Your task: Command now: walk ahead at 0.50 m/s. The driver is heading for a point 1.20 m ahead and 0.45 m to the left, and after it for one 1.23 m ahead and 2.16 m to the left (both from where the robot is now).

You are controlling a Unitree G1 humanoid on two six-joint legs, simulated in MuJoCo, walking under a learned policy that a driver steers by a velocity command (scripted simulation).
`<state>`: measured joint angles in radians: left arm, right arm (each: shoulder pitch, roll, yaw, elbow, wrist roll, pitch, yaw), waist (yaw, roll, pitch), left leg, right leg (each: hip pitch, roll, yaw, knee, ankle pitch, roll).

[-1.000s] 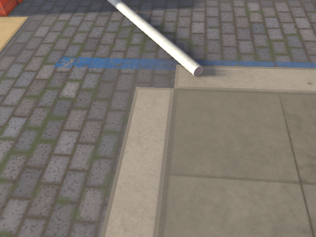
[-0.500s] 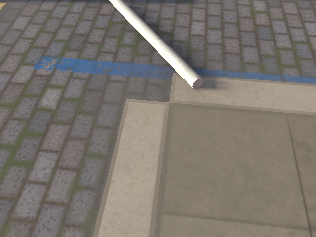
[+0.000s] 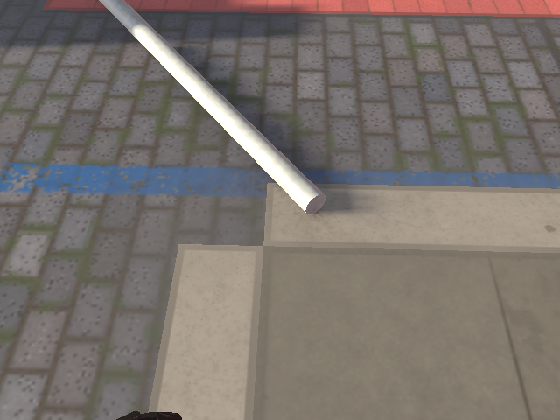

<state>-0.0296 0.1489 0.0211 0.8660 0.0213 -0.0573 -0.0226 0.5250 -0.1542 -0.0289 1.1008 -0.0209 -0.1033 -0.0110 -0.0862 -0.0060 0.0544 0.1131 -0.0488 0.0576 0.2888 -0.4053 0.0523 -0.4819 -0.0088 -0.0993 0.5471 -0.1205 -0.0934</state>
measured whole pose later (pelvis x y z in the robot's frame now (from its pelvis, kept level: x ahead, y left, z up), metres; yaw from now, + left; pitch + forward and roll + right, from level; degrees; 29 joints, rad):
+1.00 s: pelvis +0.50 +0.07 +0.01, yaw +29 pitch +2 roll +0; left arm 0.04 0.24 0.04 0.77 0.04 -0.02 -0.02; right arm 0.42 -0.24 -0.07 0.93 0.00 -0.06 0.00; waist -0.08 -0.04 0.04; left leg -0.01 -0.15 -0.12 0.27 -0.28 0.13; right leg -0.69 -0.10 0.03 0.78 -0.06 0.04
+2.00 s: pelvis +0.91 +0.38 +0.02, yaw +37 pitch +1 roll +1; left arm 0.17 0.26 0.04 0.84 0.03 -0.02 -0.04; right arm 0.43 -0.23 -0.04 0.95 -0.02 -0.09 0.01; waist -0.03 -0.05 0.01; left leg 0.02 -0.08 0.10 0.17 -0.21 0.08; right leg -0.65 -0.09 0.00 0.83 -0.07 -0.02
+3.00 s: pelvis +1.05 +0.48 +0.02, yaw +59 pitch +1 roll -1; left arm 0.17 0.28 0.07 0.81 0.02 0.06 0.03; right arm 0.22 -0.27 -0.07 0.78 -0.01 0.03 -0.01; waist -0.01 -0.03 0.05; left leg -0.26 -0.09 -0.09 0.42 -0.17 0.08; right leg -0.47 -0.01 0.03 0.93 -0.39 0.05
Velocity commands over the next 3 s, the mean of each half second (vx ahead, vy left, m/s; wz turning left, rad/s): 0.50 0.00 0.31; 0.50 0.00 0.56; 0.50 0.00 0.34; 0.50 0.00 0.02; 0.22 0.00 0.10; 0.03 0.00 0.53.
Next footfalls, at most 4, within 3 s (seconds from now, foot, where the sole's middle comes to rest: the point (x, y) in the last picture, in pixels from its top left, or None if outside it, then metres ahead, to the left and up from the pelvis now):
0.02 right None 0.17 -0.09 -0.76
0.60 left None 0.42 0.08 -0.76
1.14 right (230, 292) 0.80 0.10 -0.76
1.64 left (113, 287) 0.84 0.41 -0.76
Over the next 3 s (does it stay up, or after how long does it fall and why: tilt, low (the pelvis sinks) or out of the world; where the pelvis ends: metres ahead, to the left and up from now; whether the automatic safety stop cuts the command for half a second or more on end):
stays up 1.05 0.48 0.02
